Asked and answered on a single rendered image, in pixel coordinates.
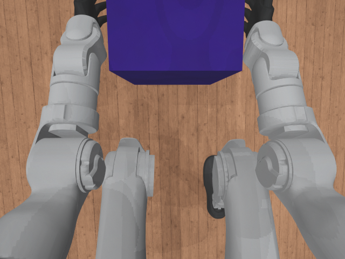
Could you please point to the carton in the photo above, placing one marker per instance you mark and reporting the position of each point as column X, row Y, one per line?
column 175, row 42

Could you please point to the robot right forearm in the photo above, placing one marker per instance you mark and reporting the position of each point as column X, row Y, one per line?
column 275, row 74

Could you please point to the right robot foot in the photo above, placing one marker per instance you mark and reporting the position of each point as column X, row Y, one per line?
column 217, row 213

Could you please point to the robot right upper arm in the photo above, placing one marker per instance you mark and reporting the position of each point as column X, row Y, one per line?
column 301, row 173

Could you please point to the robot left upper arm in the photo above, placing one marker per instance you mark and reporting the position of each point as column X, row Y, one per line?
column 61, row 172

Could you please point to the robot left forearm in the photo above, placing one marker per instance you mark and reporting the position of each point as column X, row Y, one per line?
column 74, row 85

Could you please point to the right robot shin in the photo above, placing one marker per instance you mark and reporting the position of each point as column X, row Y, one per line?
column 234, row 143

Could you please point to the robot left hand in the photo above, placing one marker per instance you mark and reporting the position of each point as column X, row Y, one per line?
column 88, row 7

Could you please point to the robot right hand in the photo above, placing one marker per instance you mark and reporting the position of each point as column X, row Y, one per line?
column 261, row 10

